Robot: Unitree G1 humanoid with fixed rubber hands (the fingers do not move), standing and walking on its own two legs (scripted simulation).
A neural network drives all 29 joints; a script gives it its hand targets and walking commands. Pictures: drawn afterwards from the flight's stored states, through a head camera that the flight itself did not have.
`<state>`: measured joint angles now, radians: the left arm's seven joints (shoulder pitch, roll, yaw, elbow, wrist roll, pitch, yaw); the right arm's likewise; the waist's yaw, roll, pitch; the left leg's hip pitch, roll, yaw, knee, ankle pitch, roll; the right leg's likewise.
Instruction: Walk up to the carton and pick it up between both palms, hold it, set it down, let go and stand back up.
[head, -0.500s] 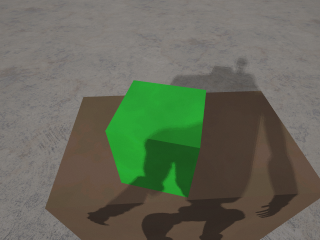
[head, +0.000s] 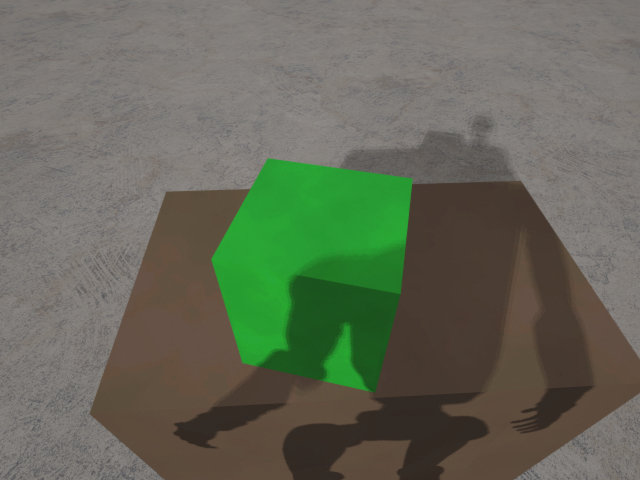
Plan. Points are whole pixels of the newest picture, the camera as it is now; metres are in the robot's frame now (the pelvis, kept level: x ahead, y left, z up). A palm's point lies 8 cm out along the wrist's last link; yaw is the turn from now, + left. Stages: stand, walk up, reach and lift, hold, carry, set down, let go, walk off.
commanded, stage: stand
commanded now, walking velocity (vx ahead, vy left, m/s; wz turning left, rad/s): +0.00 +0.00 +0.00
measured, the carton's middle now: (322, 276) +0.40 +0.01 +0.02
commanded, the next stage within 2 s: none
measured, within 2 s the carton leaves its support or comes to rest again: neither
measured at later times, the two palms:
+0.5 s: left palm out of the picture +0.11 +0.29 -0.11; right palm out of the picture +0.10 -0.29 -0.11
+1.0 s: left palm out of the picture +0.11 +0.28 -0.11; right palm out of the picture +0.10 -0.29 -0.11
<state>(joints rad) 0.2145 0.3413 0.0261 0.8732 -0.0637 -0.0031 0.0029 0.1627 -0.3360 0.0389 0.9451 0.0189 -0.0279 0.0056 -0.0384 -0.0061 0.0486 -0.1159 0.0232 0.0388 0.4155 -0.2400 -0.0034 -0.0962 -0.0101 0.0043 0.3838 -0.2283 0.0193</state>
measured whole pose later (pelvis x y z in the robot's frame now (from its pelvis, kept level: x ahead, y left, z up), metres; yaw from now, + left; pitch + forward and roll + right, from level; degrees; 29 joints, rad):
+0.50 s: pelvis +0.01 +0.00 +0.00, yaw +0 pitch -3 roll +0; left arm 0.19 0.34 0.03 0.88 -0.06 0.00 0.00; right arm 0.14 -0.34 0.04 0.96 0.02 -0.03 0.00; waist -0.04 -0.01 0.06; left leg -0.12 0.02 0.04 0.42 -0.25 0.00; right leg -0.10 -0.01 0.00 0.38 -0.24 0.02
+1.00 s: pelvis +0.01 +0.00 +0.00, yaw +0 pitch -3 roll +0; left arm 0.18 0.34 0.02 0.89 -0.06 0.00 0.00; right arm 0.12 -0.34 0.04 0.96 0.02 -0.02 0.00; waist -0.04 -0.01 0.06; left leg -0.12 0.02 0.04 0.42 -0.25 0.00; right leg -0.10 -0.01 0.00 0.38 -0.24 0.02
